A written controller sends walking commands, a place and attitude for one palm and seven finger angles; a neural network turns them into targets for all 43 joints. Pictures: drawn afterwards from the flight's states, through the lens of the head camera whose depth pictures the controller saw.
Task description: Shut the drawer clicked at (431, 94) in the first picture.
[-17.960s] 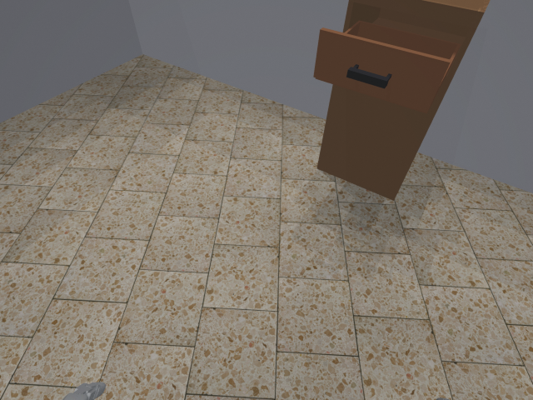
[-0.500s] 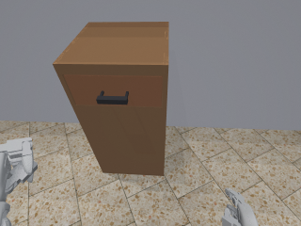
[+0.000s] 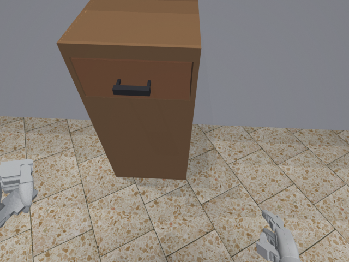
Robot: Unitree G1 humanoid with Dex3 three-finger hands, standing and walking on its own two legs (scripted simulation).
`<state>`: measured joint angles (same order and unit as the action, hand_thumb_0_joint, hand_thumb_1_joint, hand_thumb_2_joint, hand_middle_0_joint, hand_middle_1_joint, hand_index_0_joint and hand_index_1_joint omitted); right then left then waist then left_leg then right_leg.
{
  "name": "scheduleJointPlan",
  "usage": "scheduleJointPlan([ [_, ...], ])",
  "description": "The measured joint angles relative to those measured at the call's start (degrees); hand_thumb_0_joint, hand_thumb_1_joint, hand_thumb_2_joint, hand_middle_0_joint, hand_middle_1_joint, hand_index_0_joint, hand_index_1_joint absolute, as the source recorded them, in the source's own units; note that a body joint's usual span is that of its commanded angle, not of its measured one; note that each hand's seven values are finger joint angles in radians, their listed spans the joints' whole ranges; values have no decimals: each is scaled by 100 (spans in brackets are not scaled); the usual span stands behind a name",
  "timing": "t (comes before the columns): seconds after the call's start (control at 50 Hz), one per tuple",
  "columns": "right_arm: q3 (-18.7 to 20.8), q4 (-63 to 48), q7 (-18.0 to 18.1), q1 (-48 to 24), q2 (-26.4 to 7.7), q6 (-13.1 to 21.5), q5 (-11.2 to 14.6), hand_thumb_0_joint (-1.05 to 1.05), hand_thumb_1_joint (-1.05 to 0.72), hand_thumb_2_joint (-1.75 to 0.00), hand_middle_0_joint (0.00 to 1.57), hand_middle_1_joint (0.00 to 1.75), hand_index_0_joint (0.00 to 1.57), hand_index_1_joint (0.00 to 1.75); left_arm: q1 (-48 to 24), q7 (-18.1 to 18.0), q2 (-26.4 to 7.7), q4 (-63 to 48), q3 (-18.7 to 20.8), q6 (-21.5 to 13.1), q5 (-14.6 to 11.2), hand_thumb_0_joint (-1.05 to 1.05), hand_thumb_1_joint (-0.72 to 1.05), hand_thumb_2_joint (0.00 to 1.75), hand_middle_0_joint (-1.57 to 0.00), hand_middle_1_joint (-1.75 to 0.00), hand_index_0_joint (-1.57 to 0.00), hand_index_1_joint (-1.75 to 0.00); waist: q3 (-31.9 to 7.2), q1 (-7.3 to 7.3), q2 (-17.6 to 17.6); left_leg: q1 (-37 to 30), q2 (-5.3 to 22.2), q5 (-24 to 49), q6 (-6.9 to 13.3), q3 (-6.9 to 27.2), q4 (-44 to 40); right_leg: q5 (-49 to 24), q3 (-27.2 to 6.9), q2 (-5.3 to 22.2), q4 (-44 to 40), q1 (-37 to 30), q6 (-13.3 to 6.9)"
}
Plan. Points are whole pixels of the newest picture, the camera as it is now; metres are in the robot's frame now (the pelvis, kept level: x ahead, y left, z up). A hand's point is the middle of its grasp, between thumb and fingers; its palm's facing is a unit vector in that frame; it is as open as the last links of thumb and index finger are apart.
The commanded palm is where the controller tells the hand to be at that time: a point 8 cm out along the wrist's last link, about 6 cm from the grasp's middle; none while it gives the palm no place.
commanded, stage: step back with the hand held close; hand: left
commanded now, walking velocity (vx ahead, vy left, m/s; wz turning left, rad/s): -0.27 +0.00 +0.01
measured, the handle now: (132, 86) +0.65 +0.19 +0.00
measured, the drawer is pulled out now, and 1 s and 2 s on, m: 0.00 0.00 0.00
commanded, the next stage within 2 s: stop stepping back and stand still in 0.74 s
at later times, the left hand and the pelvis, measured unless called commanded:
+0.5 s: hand out of the picture +0.16 +0.26 +0.17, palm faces +0.33 -0.81 -0.48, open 3.2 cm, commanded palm +0.08 +0.30 +0.18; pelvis -0.05 +0.02 +0.00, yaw +2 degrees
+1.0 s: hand out of the picture +0.06 +0.25 +0.17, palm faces +0.30 -0.86 -0.42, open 3.2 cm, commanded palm +0.01 +0.30 +0.18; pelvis -0.13 +0.02 -0.01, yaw -2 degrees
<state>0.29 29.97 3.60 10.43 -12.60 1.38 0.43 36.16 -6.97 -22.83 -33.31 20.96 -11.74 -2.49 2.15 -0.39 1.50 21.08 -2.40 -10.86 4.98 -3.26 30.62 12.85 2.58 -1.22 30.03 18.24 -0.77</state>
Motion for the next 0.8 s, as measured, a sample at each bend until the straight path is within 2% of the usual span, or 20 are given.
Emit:
scheduleJointPlan([
  [0.18,-28,20,7,74,-5,166,-58,1,-90,-90,20,30,20,30,-52,-14,30,-171,107,-139,82,1,88,90,-141,-160,-141,-160,32,-31,-28,240,56,30,-4,19,272,-57,38,-41,207,205,-19],
  [0.24,3,80,-10,106,-27,154,-71,1,-90,-90,20,30,20,30,-93,-34,55,-171,91,-191,78,1,88,90,-141,-160,-141,-160,4,-1,-18,362,84,-127,-43,68,417,-119,76,-76,162,240,-42],
  [0.28,35,147,-30,117,-45,135,-73,1,-90,-90,20,30,20,30,-125,-70,61,-199,51,-221,50,1,88,90,-141,-160,-141,-160,-9,31,-38,467,73,-365,-141,132,555,-174,99,-89,118,270,-57],
  [0.34,89,257,-48,120,-58,74,-63,1,-90,-90,20,30,20,30,-176,-142,15,-275,0,-284,19,1,88,90,-141,-160,-141,-160,13,124,-106,576,38,-444,-236,216,666,-221,146,-77,119,316,-36],
  [0.4,108,314,-14,142,-62,15,-42,1,-90,-90,20,30,20,30,-144,-185,-107,-337,48,-328,11,1,88,90,-141,-160,-141,-160,34,209,-166,598,46,35,-61,213,561,-211,172,-77,168,373,22],
  [0.42,104,321,5,146,-59,28,-51,1,-90,-90,20,30,20,30,-118,-184,-153,-336,98,-345,37,1,88,90,-141,-160,-141,-160,45,222,-167,602,66,208,39,195,516,-16,118,-120,296,437,70],
  [0.46,121,342,33,178,-13,97,-95,1,-90,-90,20,30,20,30,-130,-143,-248,-267,192,-335,115,1,88,90,-141,-160,-141,-160,48,261,-127,602,83,263,142,240,395,446,-153,-301,1154,589,122],
  [0.5,126,372,20,243,69,186,-140,1,-90,-90,20,30,20,30,-140,-128,-339,-255,285,-293,132,1,88,90,-141,-160,-141,-159,-25,268,-80,597,112,400,150,340,126,798,-335,-470,2014,590,134],
  [0.54,87,422,-31,289,157,283,-167,1,-90,-90,20,30,20,30,-53,-156,-375,-340,370,-294,65,1,88,90,-141,-160,-141,-159,-167,203,-96,592,165,619,131,364,-223,1114,-374,-491,2321,387,126],
  [0.6,-10,495,-94,273,269,433,-209,1,-90,-90,20,30,20,30,119,-177,-309,-497,359,-337,-50,1,88,90,-141,-160,-141,-160,-392,69,-168,587,244,968,92,305,-797,1511,-349,-373,1884,-136,90],
  [0.68,-95,568,-155,49,374,580,-293,1,-90,-90,20,30,20,30,33,-94,-224,-545,108,-365,-116,1,89,90,-141,-160,-141,-160,-503,-48,-235,570,289,1495,25,226,-1537,1746,-267,-293,700,-818,-16],
  [0.74,-124,515,-213,-229,425,575,-338,1,-90,-90,20,30,20,30,-123,8,-329,-531,53,-372,-189,1,89,90,-141,-160,-141,-160,-401,-60,-275,608,263,1843,-5,144,-1862,1515,-198,-300,-75,-1112,-78],
  [0.8,-172,361,-271,-499,453,495,-326,1,-90,-90,20,30,20,30,-163,94,-608,-593,229,-402,-299,1,89,90,-141,-160,-141,-160,-206,-53,-420,778,159,1990,-26,-56,-1748,1101,-152,-225,-813,-1247,-143],
])
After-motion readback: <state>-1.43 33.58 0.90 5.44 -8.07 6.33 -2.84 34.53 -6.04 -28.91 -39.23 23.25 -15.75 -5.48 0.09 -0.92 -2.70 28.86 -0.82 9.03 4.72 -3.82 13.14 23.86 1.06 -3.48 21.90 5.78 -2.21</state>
